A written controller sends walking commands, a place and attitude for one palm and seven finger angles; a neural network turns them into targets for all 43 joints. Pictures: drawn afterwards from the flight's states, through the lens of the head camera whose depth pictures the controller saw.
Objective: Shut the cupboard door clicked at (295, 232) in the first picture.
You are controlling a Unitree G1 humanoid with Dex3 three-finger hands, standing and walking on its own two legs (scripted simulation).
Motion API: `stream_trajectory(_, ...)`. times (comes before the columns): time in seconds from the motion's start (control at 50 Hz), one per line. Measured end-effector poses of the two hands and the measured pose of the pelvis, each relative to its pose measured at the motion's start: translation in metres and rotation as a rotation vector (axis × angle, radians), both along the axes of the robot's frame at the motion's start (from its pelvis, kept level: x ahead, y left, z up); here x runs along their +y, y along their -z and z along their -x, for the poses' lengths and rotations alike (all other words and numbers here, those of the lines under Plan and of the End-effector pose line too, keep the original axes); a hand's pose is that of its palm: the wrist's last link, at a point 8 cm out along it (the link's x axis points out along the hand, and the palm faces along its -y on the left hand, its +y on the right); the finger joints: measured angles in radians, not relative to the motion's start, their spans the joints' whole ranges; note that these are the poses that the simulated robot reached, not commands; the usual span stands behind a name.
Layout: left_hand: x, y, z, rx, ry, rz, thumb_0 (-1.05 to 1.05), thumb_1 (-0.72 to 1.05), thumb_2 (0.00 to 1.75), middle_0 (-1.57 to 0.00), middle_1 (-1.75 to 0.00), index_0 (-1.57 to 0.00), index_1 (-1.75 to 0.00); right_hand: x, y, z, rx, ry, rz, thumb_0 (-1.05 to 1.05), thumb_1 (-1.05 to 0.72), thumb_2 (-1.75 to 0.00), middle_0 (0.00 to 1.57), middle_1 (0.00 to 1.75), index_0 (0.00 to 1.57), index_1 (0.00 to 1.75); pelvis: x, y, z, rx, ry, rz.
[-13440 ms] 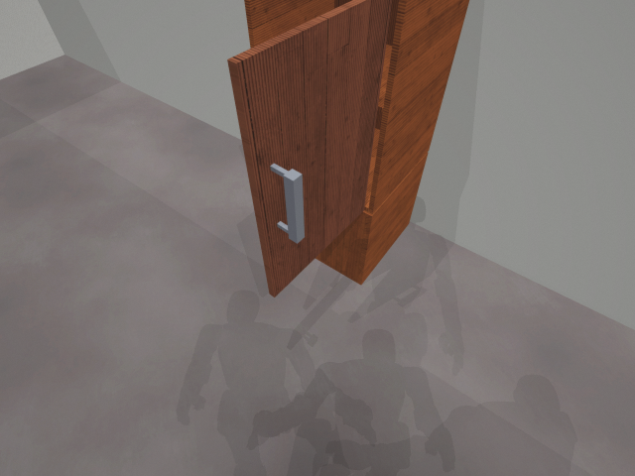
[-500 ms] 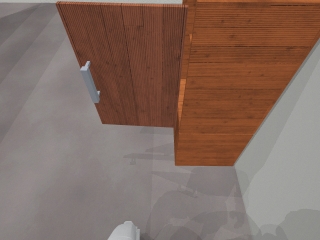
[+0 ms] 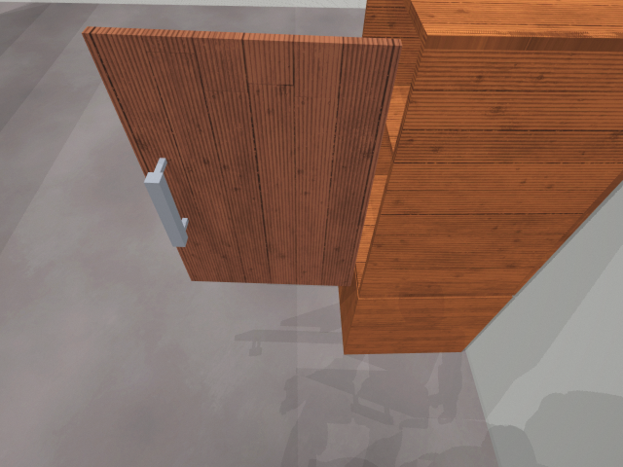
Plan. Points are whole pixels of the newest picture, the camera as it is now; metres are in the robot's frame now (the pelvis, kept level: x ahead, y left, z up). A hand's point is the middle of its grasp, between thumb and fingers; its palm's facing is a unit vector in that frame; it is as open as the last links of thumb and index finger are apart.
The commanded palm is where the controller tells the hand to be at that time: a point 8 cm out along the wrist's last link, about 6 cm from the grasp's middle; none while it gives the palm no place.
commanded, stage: come to a stop and stand still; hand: left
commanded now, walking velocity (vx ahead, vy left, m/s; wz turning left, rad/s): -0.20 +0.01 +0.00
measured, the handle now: (171, 204) +0.52 +0.28 -0.03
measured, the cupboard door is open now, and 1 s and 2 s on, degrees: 87 87 87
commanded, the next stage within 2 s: look again from close up in 0.90 s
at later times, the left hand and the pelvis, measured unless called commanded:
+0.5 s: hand out of the picture +0.03 +0.21 -0.18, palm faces +0.02 -0.97 -0.24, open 7.4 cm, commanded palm none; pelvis -0.03 +0.03 -0.01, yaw +0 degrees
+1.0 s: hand out of the picture -0.08 +0.20 -0.17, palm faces +0.03 -0.98 -0.19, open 7.4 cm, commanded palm none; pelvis -0.05 +0.03 +0.00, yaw +1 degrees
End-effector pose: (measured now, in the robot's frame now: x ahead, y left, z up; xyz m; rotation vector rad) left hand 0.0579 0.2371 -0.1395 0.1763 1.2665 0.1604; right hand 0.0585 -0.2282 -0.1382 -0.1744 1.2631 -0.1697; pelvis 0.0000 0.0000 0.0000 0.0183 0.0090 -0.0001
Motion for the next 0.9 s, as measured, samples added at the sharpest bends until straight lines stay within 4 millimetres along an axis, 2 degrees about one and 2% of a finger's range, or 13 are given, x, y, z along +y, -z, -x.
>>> stream_trajectory(0.06,-0.004,-0.002,-0.017,-0.031,0.021,-0.026,0.00,0.91,0.90,-0.19,-0.30,-0.19,-0.30,-0.014,0.008,0.008,0.034,0.033,-0.004,0.00,-0.91,-0.90,0.20,0.30,0.20,0.30,-0.009,0.004,-0.004,0.002,0.010,-0.001)
stream_trajectory(0.12,-0.009,-0.005,-0.025,-0.039,0.045,-0.036,0.00,0.91,0.90,-0.19,-0.30,-0.19,-0.30,-0.027,0.009,0.017,0.066,0.063,0.000,0.00,-0.91,-0.90,0.20,0.30,0.20,0.30,-0.015,0.004,-0.004,0.001,0.000,0.004)
stream_trajectory(0.2,-0.015,-0.008,-0.024,-0.044,0.037,-0.028,0.00,0.91,0.90,-0.20,-0.30,-0.20,-0.30,-0.034,0.004,0.028,0.115,0.071,0.016,0.01,-0.91,-0.90,0.20,0.30,0.20,0.30,-0.015,-0.001,-0.003,0.000,-0.006,0.000)
stream_trajectory(0.28,-0.015,-0.007,-0.015,-0.039,0.022,-0.005,0.00,0.90,0.90,-0.20,-0.30,-0.20,-0.30,-0.030,-0.004,0.031,0.123,0.058,0.024,0.01,-0.91,-0.90,0.19,0.30,0.20,0.30,-0.011,-0.005,0.002,0.002,-0.011,-0.002)
stream_trajectory(0.4,0.002,0.008,0.012,-0.014,0.003,0.008,0.01,0.90,0.90,-0.20,-0.30,-0.20,-0.30,-0.010,-0.005,0.027,0.028,0.032,0.041,0.01,-0.90,-0.90,0.19,0.30,0.20,0.30,0.010,0.003,0.012,-0.010,-0.022,0.025)
stream_trajectory(0.54,0.033,0.001,0.047,-0.018,0.007,-0.026,0.01,0.90,0.90,-0.20,-0.30,-0.20,-0.30,0.031,-0.001,0.025,-0.112,-0.002,-0.015,0.01,-0.90,-0.90,0.19,0.30,0.20,0.30,0.033,0.007,0.033,-0.059,0.010,0.023)
stream_trajectory(0.6,0.043,-0.003,0.063,-0.009,0.012,-0.035,0.01,0.91,0.90,-0.20,-0.30,-0.20,-0.30,0.040,-0.003,0.028,-0.144,-0.009,-0.030,0.00,-0.92,-0.90,0.20,0.30,0.20,0.30,0.038,0.006,0.043,-0.059,0.016,0.019)
stream_trajectory(0.74,0.048,-0.006,0.108,0.045,-0.022,-0.041,0.01,0.91,0.90,-0.20,-0.30,-0.20,-0.30,0.042,-0.001,0.047,-0.103,-0.047,-0.039,0.00,-0.92,-0.90,0.20,0.30,0.20,0.30,0.042,0.003,0.057,-0.047,-0.003,0.009)
stream_trajectory(0.82,0.041,-0.006,0.133,0.094,-0.041,-0.024,0.01,0.91,0.90,-0.19,-0.30,-0.19,-0.30,0.037,0.000,0.060,-0.059,-0.049,-0.034,0.01,-0.91,-0.90,0.20,0.30,0.20,0.30,0.040,0.001,0.058,-0.041,-0.006,0.009)
stream_trajectory(0.9,0.029,-0.004,0.146,0.139,-0.043,0.004,0.01,0.91,0.90,-0.19,-0.30,-0.19,-0.30,0.032,-0.001,0.073,-0.022,-0.035,-0.026,0.01,-0.91,-0.90,0.20,0.30,0.20,0.30,0.037,-0.001,0.056,-0.033,-0.007,0.008)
